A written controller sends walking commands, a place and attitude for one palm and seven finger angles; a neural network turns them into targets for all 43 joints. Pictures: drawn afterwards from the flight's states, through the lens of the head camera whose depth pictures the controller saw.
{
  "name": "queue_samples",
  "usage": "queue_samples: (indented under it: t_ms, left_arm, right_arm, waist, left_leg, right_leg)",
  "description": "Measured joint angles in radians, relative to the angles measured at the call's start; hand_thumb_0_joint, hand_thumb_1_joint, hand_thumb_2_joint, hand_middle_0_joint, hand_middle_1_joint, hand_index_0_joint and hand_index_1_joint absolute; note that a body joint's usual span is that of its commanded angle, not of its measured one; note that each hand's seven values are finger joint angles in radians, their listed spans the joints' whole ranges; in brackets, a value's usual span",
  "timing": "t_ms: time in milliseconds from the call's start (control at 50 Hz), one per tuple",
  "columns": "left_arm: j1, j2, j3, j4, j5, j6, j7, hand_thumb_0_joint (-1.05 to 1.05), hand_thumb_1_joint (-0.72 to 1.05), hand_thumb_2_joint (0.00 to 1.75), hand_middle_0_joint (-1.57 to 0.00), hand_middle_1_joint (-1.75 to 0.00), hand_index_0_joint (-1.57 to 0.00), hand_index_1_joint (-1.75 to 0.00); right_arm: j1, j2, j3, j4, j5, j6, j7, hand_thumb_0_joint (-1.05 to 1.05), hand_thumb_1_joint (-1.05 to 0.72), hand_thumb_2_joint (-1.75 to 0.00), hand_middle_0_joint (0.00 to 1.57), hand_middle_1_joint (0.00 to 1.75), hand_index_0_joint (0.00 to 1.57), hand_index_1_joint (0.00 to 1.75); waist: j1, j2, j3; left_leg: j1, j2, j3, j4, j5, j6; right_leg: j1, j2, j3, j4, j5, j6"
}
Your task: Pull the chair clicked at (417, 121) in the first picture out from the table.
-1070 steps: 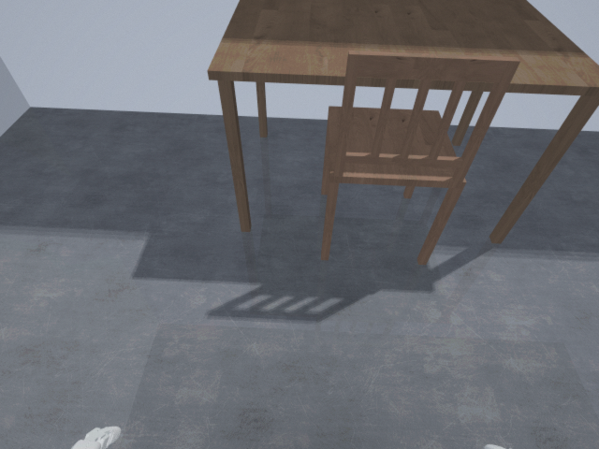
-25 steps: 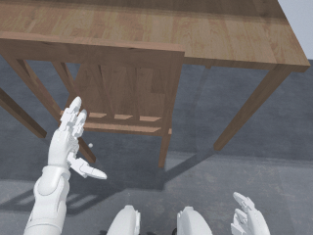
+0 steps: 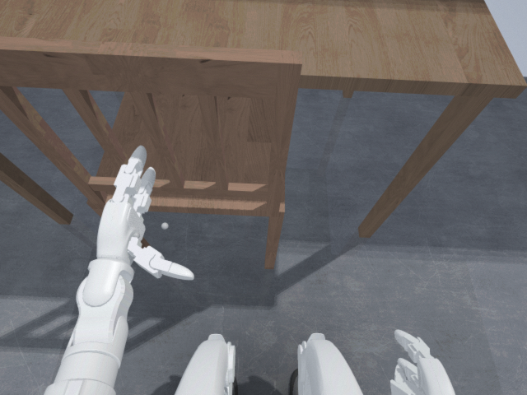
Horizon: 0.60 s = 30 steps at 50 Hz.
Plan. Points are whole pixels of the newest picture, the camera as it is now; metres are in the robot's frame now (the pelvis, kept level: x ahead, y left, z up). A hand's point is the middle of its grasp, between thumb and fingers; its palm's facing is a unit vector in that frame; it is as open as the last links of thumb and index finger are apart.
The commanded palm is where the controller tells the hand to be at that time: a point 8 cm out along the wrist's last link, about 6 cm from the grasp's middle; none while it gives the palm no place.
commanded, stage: aim the fingers beside a spindle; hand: left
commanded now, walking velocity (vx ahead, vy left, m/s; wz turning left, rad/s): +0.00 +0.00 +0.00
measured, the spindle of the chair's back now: (163, 145) +0.50 +0.18 +0.02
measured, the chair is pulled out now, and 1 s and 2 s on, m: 0.00 0.00 0.00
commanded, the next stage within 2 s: none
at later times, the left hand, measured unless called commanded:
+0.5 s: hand (157, 217) +0.37 +0.17 +0.02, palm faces +0.00 -1.00 -0.06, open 16.9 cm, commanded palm +0.33 +0.21 +0.02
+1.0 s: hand (162, 224) +0.36 +0.16 +0.02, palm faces -0.04 -1.00 -0.03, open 16.9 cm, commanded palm +0.34 +0.21 +0.03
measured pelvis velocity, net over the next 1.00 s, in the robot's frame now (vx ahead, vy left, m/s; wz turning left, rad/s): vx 0.00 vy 0.00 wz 0.00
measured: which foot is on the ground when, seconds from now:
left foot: down 0.00-1.00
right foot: down 0.00-1.00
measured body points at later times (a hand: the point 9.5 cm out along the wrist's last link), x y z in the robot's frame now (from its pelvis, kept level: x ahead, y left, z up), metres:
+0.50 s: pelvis +0.00 +0.00 +0.00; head +0.12 +0.01 +0.44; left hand +0.36 +0.22 +0.03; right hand +0.15 -0.25 -0.11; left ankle +0.02 +0.10 -0.62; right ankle +0.03 -0.12 -0.62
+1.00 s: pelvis +0.00 +0.00 +0.00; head +0.12 +0.01 +0.43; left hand +0.35 +0.21 +0.02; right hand +0.15 -0.25 -0.11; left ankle +0.02 +0.10 -0.62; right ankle +0.03 -0.12 -0.62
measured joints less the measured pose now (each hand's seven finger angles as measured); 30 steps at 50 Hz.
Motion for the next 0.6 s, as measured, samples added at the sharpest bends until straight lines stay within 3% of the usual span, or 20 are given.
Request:
queue_samples:
  t_ms: [100, 180, 260, 340, 440, 600]
  left_arm:
    - [-0.032, 0.015, 0.013, 0.036, 0.007, -0.031, 0.013, -0.01, -0.50, 0.30, -0.06, -0.08, -0.06, -0.08]
    - [-0.083, 0.030, 0.019, 0.124, 0.001, -0.003, -0.007, -0.01, -0.50, 0.30, -0.06, -0.08, -0.06, -0.08]
    - [-0.058, 0.016, 0.000, 0.094, -0.008, 0.015, -0.022, -0.01, -0.50, 0.30, -0.06, -0.08, -0.05, -0.08]
    - [-0.014, -0.006, -0.017, 0.015, 0.002, -0.013, -0.001, -0.02, -0.50, 0.30, -0.06, -0.08, -0.06, -0.08]
    - [-0.044, 0.012, 0.015, 0.056, 0.020, -0.035, 0.026, -0.01, -0.50, 0.30, -0.07, -0.08, -0.06, -0.08]
    - [0.003, 0.015, -0.002, 0.052, -0.016, 0.005, -0.025, -0.01, -0.50, 0.30, -0.06, -0.08, -0.06, -0.08]
  right_arm:
    - [0.004, -0.001, 0.009, 0.017, 0.002, 0.009, 0.000, 0.01, -0.90, -0.89, 0.20, 0.30, 0.20, 0.30]
    - [0.000, -0.006, 0.013, 0.015, 0.008, 0.014, 0.001, 0.01, -0.90, -0.89, 0.20, 0.30, 0.21, 0.30]
    - [-0.001, -0.009, 0.003, 0.001, 0.008, 0.013, 0.000, 0.01, -0.90, -0.89, 0.20, 0.30, 0.21, 0.30]
    - [-0.002, -0.008, -0.003, 0.004, 0.002, 0.012, -0.003, 0.01, -0.90, -0.89, 0.20, 0.30, 0.20, 0.30]
    - [-0.003, -0.002, 0.005, 0.010, 0.001, 0.023, 0.004, 0.01, -0.90, -0.89, 0.20, 0.30, 0.20, 0.30]
    - [-0.004, -0.004, 0.002, -0.008, 0.010, 0.028, 0.006, 0.01, -0.90, -0.89, 0.20, 0.30, 0.21, 0.30]
  waist:
    - [0.006, -0.001, -0.014]
    - [0.002, -0.002, -0.017]
    - [-0.004, 0.000, -0.005]
    - [-0.001, -0.001, -0.001]
    - [0.000, -0.007, -0.017]
    - [0.003, 0.000, -0.008]
  left_leg:
    - [0.006, -0.002, -0.003, -0.007, 0.002, -0.002]
    - [-0.011, -0.003, -0.010, 0.003, 0.002, -0.003]
    - [-0.016, -0.001, -0.010, 0.005, 0.001, -0.003]
    - [0.004, 0.000, -0.003, -0.009, 0.001, -0.001]
    - [0.010, -0.001, -0.002, -0.012, -0.002, -0.002]
    - [0.010, 0.000, -0.007, -0.011, -0.003, -0.001]
  right_leg:
    - [0.007, -0.002, -0.003, -0.005, -0.001, -0.001]
    - [-0.007, -0.003, -0.010, 0.003, -0.003, -0.004]
    - [-0.011, -0.001, -0.010, 0.001, -0.001, -0.004]
    - [0.005, 0.001, -0.003, -0.011, 0.001, -0.001]
    - [0.010, 0.000, -0.002, -0.010, -0.004, -0.002]
    - [0.014, 0.001, -0.006, -0.015, -0.003, -0.001]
